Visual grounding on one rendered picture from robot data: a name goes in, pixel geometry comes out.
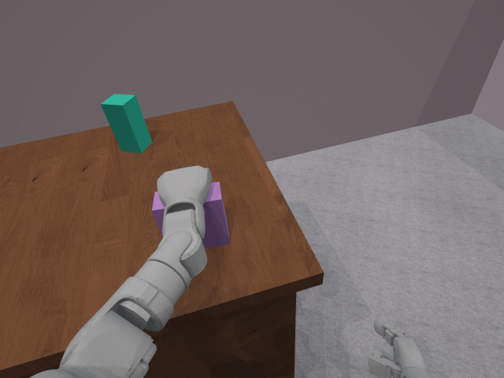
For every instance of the sponge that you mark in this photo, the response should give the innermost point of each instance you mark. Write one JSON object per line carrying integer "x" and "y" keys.
{"x": 215, "y": 217}

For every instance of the left robot forearm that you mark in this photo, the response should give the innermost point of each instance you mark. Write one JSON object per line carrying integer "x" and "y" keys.
{"x": 147, "y": 299}

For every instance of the robot right hand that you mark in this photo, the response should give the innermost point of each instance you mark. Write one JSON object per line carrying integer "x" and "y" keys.
{"x": 406, "y": 353}

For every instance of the table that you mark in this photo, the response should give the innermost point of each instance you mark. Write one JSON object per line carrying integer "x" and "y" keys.
{"x": 76, "y": 221}

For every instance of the robot left hand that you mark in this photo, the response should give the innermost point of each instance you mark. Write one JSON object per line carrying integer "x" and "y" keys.
{"x": 191, "y": 182}

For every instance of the robot left upper arm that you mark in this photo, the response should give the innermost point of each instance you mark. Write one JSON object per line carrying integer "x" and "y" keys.
{"x": 113, "y": 348}

